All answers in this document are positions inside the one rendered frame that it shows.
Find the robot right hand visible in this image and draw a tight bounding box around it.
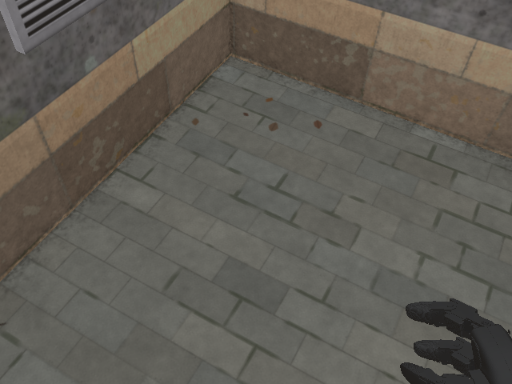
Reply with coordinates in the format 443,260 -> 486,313
400,298 -> 512,384

